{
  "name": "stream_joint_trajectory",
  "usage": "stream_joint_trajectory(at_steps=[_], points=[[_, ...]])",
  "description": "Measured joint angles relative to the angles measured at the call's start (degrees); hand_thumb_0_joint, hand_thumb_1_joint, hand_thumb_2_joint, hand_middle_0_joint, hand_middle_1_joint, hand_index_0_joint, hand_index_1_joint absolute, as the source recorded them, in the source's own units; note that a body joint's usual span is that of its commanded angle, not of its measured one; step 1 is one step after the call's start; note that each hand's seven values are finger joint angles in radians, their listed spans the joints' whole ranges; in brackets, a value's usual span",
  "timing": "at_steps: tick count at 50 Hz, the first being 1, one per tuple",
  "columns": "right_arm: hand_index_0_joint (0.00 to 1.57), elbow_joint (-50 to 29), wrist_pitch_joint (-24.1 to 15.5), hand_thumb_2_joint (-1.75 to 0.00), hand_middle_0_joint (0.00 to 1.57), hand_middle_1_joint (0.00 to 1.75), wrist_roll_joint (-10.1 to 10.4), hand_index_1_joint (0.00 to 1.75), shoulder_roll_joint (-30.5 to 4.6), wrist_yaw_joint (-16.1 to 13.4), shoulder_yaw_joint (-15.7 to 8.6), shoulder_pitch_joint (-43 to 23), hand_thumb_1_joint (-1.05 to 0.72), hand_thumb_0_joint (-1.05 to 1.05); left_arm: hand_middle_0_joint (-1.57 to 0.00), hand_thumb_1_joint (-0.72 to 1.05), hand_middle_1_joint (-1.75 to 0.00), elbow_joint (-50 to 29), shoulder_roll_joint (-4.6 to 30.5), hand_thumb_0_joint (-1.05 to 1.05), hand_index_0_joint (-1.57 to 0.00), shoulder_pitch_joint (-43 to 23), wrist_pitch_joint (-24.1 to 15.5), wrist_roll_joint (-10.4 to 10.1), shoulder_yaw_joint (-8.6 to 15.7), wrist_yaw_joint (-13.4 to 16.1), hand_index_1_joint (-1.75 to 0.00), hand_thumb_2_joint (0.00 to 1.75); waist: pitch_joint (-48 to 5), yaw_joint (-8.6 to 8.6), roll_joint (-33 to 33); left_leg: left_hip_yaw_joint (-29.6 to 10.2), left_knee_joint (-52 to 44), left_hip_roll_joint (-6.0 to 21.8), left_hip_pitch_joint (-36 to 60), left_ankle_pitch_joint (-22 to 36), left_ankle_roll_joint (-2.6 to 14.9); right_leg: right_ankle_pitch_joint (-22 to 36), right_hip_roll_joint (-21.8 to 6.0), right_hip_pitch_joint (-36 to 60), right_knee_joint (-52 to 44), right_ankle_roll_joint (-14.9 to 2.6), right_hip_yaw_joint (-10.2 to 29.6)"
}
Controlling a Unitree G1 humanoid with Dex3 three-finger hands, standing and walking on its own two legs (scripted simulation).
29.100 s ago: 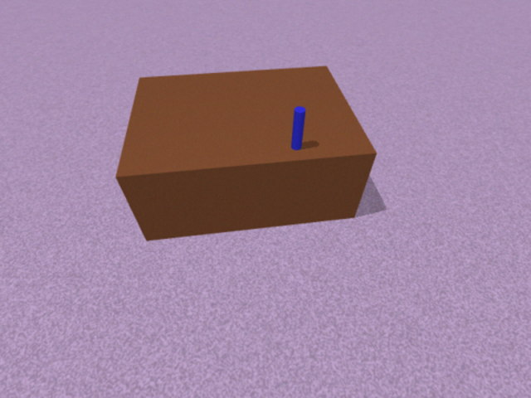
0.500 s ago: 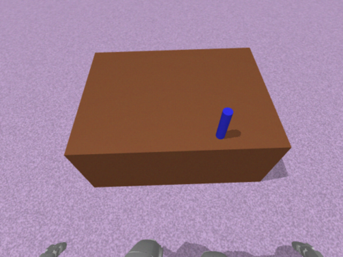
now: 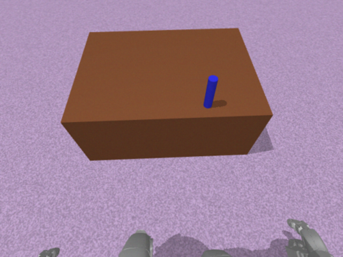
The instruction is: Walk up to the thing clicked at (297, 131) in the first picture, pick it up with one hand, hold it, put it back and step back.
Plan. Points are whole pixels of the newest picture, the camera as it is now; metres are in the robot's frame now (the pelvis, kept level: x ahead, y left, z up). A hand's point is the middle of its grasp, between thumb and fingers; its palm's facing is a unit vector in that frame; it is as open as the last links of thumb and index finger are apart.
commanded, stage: step back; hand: right
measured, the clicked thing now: (210, 92) +0.78 -0.18 -0.24
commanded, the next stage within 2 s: stand in 1.80 s
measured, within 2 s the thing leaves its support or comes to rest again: neither
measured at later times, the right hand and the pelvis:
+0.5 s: hand out of the picture -0.03 -0.28 -0.12, palm faces -0.12 +0.90 -0.41, open 7.4 cm; pelvis -0.16 -0.02 +0.01, yaw +2 degrees
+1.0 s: hand out of the picture -0.20 -0.29 -0.14, palm faces -0.14 +0.92 -0.36, open 7.4 cm; pelvis -0.29 -0.03 +0.01, yaw +6 degrees
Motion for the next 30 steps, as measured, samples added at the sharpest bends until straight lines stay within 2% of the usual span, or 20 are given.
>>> stream_joint_trajectory(at_steps=[2,3,5,7,9,12,14,15,16,18,19,20,22,25,27,29,30], points=[[0.21,1.2,0.8,-0.9,0.21,0.3,0.4,0.3,0.2,-0.5,-0.3,0.3,-0.9,0.0,-0.2,0.9,-0.3,-0.1,-0.4,0.01,-0.21,1.0,0.0,0.3,-0.7,-0.4,-0.3,0.9,-0.9,0.85,-1.0,-2.5,8.6,-4.7,-2.3,-9.5,0.41,0.5,-1.3,-2.0,1.8,-0.63,0.6],[0.21,1.6,0.9,-0.9,0.21,0.3,0.6,0.3,0.2,-0.5,-0.3,0.8,-0.9,0.0,-0.2,0.9,-0.3,-0.1,-0.7,0.01,-0.21,1.5,0.0,0.3,-0.9,-0.4,-0.3,0.9,-1.3,1.29,-1.6,-3.3,13.7,-6.9,-3.2,-11.5,0.59,1.2,-2.1,-2.5,1.6,-0.77,1.1],[0.21,2.0,0.7,-0.9,0.21,0.3,1.0,0.3,-0.1,-0.5,-0.1,2.0,-0.9,0.01,-0.2,0.9,-0.3,0.0,-1.2,0.01,-0.21,1.8,0.1,0.4,-1.2,-0.1,-0.3,0.9,-1.9,1.49,-2.0,-3.6,20.4,-9.7,-3.7,-12.4,0.8,2.7,-3.3,-3.1,0.6,-0.8,1.2],[0.21,2.3,0.3,-0.9,0.21,0.3,1.0,0.3,-0.2,-0.5,0.0,3.1,-0.9,0.01,-0.2,0.9,-0.3,-0.5,-1.3,0.01,-0.21,1.7,0.2,0.6,-1.3,0.3,-0.3,0.9,-2.1,1.48,-2.2,-2.7,22.0,-10.3,-2.3,-12.7,0.66,4.0,-3.9,-4.0,0.0,-0.8,0.9],[0.2,2.6,0.3,-0.9,0.21,0.3,0.8,0.3,0.0,-0.5,0.1,3.9,-0.9,0.01,-0.2,0.9,-0.3,-1.3,-1.1,0.01,-0.21,1.0,0.1,0.7,-1.3,0.7,-0.3,0.9,-1.9,1.3,-2.1,-1.9,19.0,-9.8,0.5,-13.6,0.41,5.1,-4.1,-5.1,-0.1,-0.76,0.0],[0.2,3.2,0.2,-0.9,0.21,0.3,0.3,0.3,0.7,-0.3,0.3,4.8,-0.9,0.01,-0.2,0.9,-0.3,-3.0,-0.2,0.01,-0.21,-0.6,0.0,0.5,-1.2,1.1,-0.3,0.9,-1.1,0.82,-2.6,0.6,7.9,-7.8,6.0,-13.1,0.65,6.0,-4.8,-7.2,1.2,-0.46,-1.7],[0.2,3.6,-0.2,-0.9,0.21,0.3,0.0,0.3,1.2,0.0,0.2,5.2,-0.9,0.01,-0.2,0.9,-0.3,-3.9,0.5,0.01,-0.21,-1.9,0.3,0.0,-1.4,1.2,-0.3,0.9,-0.6,0.41,-3.4,2.2,-2.4,-7.1,10.3,-6.5,1.16,5.9,-5.6,-9.3,3.7,-0.07,-2.6],[0.2,4.2,-0.3,-0.9,0.21,0.3,-0.4,0.3,2.1,0.0,0.1,4.7,-0.9,0.01,-0.2,0.9,-0.3,-4.0,1.2,0.01,-0.21,-2.9,0.6,-0.2,-1.2,1.2,-0.3,0.9,0.4,0.76,-5.2,3.1,-3.7,-8.2,10.7,-4.0,1.45,5.8,-6.8,-10.1,5.1,0.1,-1.8],[0.21,4.5,-0.1,-0.9,0.21,0.3,-0.5,0.3,2.6,0.3,0.3,4.4,-0.9,0.01,-0.2,0.9,-0.3,-3.8,1.4,0.01,-0.21,-3.5,0.9,-0.5,-1.1,1.3,-0.3,0.9,1.0,1.26,-6.2,3.8,-3.6,-8.5,10.5,-3.4,1.68,4.0,-6.4,-10.9,6.5,-0.29,-0.4],[0.21,4.5,-0.1,-0.9,0.21,0.3,-0.7,0.3,2.9,1.0,0.8,4.1,-0.9,0.01,-0.2,0.9,-0.3,-2.9,1.0,0.01,-0.21,-3.9,1.4,-0.6,-1.1,1.5,-0.3,0.9,0.9,0.58,-5.2,3.0,-2.9,-7.2,9.1,-2.7,2.09,-4.9,-2.4,-12.9,14.9,-0.6,2.0],[0.21,4.5,-0.2,-0.9,0.21,0.3,-0.8,0.3,3.1,1.0,1.0,3.9,-0.9,0.01,-0.2,0.9,-0.3,-2.4,1.1,0.01,-0.21,-3.9,1.7,-0.8,-1.1,1.4,-0.3,0.9,0.7,0.3,-4.9,2.6,-3.5,-6.5,8.7,-1.9,2.11,-6.8,-0.4,-13.8,20.0,-0.8,3.3],[0.21,4.4,-0.2,-0.9,0.21,0.3,-1.0,0.3,3.4,1.0,1.2,3.7,-0.9,0.01,-0.2,0.9,-0.3,-2.1,1.2,0.01,-0.21,-3.7,1.7,-1.1,-1.0,1.4,-0.3,0.9,0.3,0.28,-4.8,2.6,-4.5,-5.9,8.5,-0.8,2.02,-7.3,1.2,-14.4,24.3,-1.0,4.3],[0.21,4.1,-0.1,-0.9,0.21,0.3,-1.1,0.3,3.6,0.7,1.3,3.1,-0.9,0.01,-0.2,0.9,-0.3,-1.5,1.3,0.01,-0.21,-2.9,1.5,-1.4,-0.7,1.1,-0.3,0.9,-0.5,0.47,-4.6,2.7,-6.1,-4.7,7.7,1.1,1.86,-7.1,2.5,-13.9,28.8,-0.85,4.6],[0.21,3.0,0.0,-0.9,0.21,0.3,-1.3,0.3,3.0,0.6,1.0,1.7,-0.9,0.01,-0.2,0.9,-0.3,-1.0,1.2,0.01,-0.21,-1.4,1.0,-1.2,-0.7,0.7,-0.3,0.9,-1.2,0.95,-3.7,3.0,-7.2,-3.0,5.9,3.4,1.68,-7.3,1.4,-9.2,23.9,0.1,3.3],[0.21,2.1,0.1,-0.9,0.21,0.3,-1.3,0.3,2.4,0.5,0.8,0.6,-0.9,0.01,-0.2,0.9,-0.3,-0.5,1.0,0.01,-0.21,-0.4,0.6,-1.0,-0.9,0.5,-0.3,0.9,-1.4,1.36,-3.1,3.5,-6.8,-2.0,4.1,4.4,1.14,-6.5,-0.3,-4.7,14.6,0.27,2.2],[0.21,1.3,0.5,-0.9,0.21,0.3,-0.9,0.3,1.6,0.7,0.7,-0.5,-0.9,0.01,-0.2,0.9,-0.3,0.5,1.0,0.01,-0.21,0.3,0.0,-0.8,-1.0,0.5,-0.3,0.9,-1.6,1.64,-2.5,3.7,-5.0,-1.2,1.8,5.0,0.25,-2.1,-1.7,0.5,2.5,0.01,0.9],[0.21,1.3,0.7,-0.9,0.21,0.3,-0.5,0.3,0.9,0.8,0.6,-1.3,-0.9,0.01,-0.2,0.9,-0.3,1.3,0.6,0.01,-0.21,0.3,-0.4,-0.5,-1.1,0.7,-0.3,0.9,-1.4,1.72,-1.3,3.3,-3.6,-0.3,0.5,5.0,-0.21,-1.0,-1.2,1.9,-1.2,0.13,0.3]])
